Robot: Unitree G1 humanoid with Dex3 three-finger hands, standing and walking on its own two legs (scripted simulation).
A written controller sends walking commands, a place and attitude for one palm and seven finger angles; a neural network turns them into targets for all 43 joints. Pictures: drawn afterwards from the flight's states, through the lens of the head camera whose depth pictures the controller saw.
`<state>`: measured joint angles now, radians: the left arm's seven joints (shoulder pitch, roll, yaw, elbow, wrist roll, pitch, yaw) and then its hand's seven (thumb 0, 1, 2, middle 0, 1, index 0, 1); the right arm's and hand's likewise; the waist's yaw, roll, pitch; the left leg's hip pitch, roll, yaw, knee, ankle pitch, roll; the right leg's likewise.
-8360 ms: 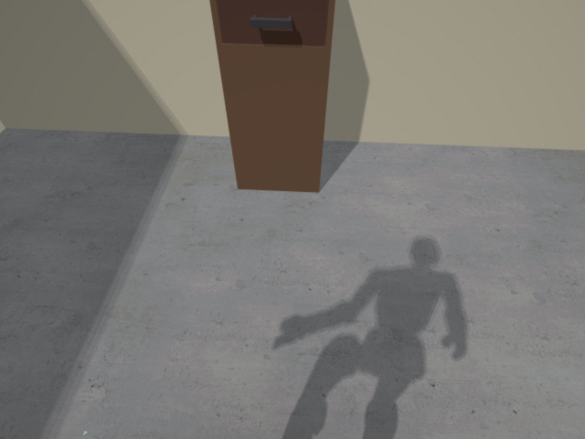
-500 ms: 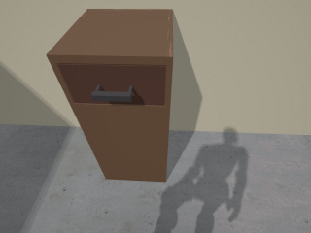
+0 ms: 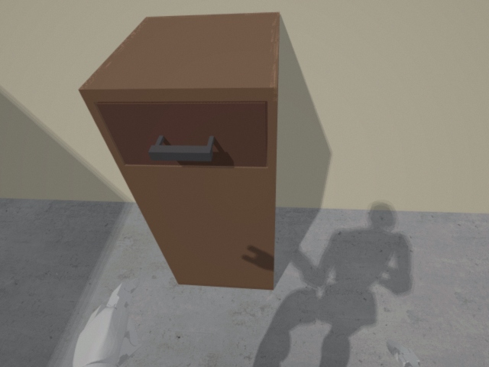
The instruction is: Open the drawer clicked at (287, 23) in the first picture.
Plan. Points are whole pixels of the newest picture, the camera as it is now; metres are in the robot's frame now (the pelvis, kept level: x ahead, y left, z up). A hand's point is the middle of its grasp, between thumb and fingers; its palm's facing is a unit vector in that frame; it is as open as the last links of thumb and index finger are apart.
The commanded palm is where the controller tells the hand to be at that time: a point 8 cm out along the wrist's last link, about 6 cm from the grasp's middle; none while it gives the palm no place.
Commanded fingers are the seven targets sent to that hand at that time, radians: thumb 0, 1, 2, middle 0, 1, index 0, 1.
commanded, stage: raise the hand with hooked fingers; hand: left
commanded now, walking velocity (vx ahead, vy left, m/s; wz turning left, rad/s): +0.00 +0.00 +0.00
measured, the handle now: (183, 146) +0.56 +0.16 +0.06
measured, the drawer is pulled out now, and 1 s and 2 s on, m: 0.00 0.00 0.00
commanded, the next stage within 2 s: move the hooked fingers above the handle in 1.68 s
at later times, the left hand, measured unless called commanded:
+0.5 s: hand (128, 299) +0.22 +0.20 +0.03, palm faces +0.06 -0.12 -0.99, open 10.3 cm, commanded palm +0.19 +0.20 +0.08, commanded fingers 0.00 0.04 0.53 -0.26 -0.86 -0.26 -0.86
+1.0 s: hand (106, 236) +0.29 +0.22 +0.11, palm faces +0.09 -0.09 -0.99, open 13.2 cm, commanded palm +0.26 +0.23 +0.18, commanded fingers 0.00 -0.50 0.30 -0.30 -1.20 -0.30 -1.20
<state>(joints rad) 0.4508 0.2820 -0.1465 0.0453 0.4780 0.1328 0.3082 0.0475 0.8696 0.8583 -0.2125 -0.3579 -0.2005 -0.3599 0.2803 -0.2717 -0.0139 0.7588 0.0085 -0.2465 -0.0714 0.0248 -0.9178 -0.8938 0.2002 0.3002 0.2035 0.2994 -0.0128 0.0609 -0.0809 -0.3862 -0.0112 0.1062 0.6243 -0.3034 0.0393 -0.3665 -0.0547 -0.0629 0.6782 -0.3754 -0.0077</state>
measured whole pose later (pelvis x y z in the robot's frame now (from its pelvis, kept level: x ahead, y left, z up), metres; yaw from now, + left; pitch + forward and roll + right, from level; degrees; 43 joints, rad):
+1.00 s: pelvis +0.01 -0.01 +0.01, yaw +0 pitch +1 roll +1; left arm 0.07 0.49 -0.04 -0.11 0.90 0.02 0.09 -0.01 -0.32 0.37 -0.31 -1.09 -0.30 -1.09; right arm 0.08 -0.27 -0.01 0.61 0.00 0.13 -0.01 0.02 -0.90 -0.89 0.20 0.30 0.20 0.30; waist 0.08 0.08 -0.02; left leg -0.26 0.00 0.08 0.50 -0.25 0.02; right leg -0.23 -0.02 -0.07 0.53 -0.31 -0.02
